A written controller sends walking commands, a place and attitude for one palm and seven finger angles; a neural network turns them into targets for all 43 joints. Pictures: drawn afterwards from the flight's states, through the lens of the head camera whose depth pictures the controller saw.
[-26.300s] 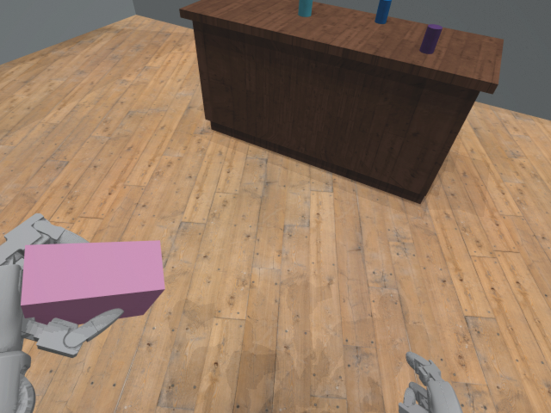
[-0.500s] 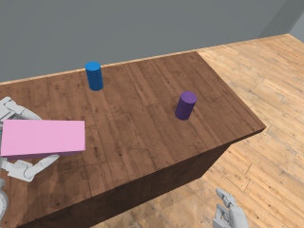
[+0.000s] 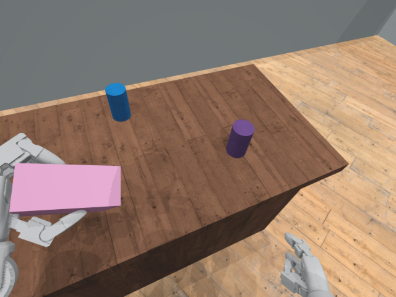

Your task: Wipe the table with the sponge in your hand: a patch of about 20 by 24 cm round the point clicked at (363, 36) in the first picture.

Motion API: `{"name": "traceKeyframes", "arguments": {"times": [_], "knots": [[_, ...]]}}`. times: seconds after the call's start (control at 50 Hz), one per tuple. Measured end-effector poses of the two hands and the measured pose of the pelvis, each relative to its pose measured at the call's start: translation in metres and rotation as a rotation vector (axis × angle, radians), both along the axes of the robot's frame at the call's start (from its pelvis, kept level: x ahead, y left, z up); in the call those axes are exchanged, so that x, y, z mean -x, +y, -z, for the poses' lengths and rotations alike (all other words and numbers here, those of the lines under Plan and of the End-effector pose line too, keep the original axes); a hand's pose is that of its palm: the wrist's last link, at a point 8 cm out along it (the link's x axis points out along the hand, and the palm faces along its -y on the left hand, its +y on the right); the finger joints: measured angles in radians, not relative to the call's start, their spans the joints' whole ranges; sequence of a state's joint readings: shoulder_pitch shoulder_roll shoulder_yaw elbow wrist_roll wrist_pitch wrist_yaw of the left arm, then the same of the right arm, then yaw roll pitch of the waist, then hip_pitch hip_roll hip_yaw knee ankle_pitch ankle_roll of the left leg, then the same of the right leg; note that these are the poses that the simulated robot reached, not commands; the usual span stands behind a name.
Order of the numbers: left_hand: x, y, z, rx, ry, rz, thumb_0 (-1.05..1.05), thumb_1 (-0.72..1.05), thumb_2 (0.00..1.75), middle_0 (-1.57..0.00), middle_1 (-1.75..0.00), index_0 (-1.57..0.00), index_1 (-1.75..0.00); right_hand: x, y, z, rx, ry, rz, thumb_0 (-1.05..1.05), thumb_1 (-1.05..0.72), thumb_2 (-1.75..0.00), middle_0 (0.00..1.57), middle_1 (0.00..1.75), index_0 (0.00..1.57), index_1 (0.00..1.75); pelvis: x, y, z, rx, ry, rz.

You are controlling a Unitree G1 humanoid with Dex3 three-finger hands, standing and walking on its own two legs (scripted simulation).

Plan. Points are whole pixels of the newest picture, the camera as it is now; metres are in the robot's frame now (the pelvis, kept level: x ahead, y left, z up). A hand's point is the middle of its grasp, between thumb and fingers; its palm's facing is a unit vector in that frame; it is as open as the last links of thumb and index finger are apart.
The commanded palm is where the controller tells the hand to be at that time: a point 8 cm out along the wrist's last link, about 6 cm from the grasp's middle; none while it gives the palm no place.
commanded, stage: look again from close up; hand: left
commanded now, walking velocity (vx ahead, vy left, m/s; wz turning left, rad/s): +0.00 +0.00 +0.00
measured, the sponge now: (83, 191) +0.24 +0.21 +0.13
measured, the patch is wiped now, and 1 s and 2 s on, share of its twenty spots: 0.00 0.00 0.00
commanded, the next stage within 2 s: shuffle to correct the standing spot in 0.30 s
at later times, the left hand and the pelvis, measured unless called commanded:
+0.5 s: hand (53, 193) +0.22 +0.23 +0.16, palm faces +0.35 -0.85 -0.39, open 9.9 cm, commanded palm +0.16 +0.27 +0.17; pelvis +0.00 -0.01 +0.00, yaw +0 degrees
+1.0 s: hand (82, 195) +0.22 +0.20 +0.16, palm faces +0.35 -0.85 -0.38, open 9.9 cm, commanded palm +0.16 +0.23 +0.17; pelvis +0.00 -0.05 +0.00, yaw +0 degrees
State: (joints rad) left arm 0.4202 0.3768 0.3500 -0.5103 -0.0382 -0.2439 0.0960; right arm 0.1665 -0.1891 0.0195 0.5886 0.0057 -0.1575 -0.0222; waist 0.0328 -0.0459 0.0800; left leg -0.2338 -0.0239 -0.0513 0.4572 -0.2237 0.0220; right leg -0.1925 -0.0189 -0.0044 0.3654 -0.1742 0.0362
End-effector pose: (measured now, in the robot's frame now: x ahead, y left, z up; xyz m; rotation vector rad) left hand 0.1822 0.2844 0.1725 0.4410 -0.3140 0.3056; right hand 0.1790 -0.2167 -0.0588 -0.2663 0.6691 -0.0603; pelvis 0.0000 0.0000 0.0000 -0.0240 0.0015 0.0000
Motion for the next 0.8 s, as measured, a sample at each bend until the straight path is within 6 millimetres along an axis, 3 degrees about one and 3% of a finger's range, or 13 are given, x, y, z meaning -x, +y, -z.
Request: {"name": "traceKeyframes", "arguments": {"times": [0.08, 0.26, 0.48, 0.6, 0.8], "knots": [[0.000, 0.000, -0.003, -0.020, 0.010, -0.006, -0.01, -0.49, 1.03, -0.76, -1.36, -0.77, -1.34, 0.003, -0.004, 0.002, -0.009, 0.004, 0.021, 0.01, -0.90, -0.90, 0.21, 0.30, 0.21, 0.30, -0.002, -0.002, 0.000, -0.001, 0.001, 0.003], [0.000, -0.003, 0.012, 0.019, 0.080, -0.036, -0.01, -0.49, 1.03, -0.76, -1.36, -0.77, -1.34, 0.009, -0.012, 0.006, -0.010, 0.024, 0.037, 0.01, -0.90, -0.90, 0.21, 0.30, 0.21, 0.30, -0.001, -0.007, -0.001, -0.002, 0.001, 0.003], [0.003, -0.011, -0.001, -0.011, 0.042, -0.018, -0.01, -0.48, 1.03, -0.76, -1.36, -0.77, -1.34, 0.007, -0.018, 0.003, -0.010, 0.008, 0.042, 0.01, -0.90, -0.90, 0.21, 0.30, 0.21, 0.30, -0.001, -0.012, -0.001, -0.002, -0.001, 0.004], [0.002, -0.011, 0.005, 0.019, 0.062, -0.038, -0.01, -0.48, 1.03, -0.76, -1.36, -0.77, -1.34, 0.007, -0.020, 0.002, -0.017, 0.009, 0.041, 0.01, -0.90, -0.90, 0.21, 0.30, 0.21, 0.30, 0.000, -0.017, -0.002, -0.008, -0.001, 0.001], [0.004, -0.031, 0.002, 0.019, 0.060, -0.018, -0.01, -0.48, 1.03, -0.76, -1.36, -0.77, -1.34, 0.005, -0.030, 0.003, -0.025, 0.029, 0.021, 0.01, -0.90, -0.90, 0.21, 0.30, 0.21, 0.30, 0.000, -0.033, -0.002, -0.008, 0.005, -0.014]]}}
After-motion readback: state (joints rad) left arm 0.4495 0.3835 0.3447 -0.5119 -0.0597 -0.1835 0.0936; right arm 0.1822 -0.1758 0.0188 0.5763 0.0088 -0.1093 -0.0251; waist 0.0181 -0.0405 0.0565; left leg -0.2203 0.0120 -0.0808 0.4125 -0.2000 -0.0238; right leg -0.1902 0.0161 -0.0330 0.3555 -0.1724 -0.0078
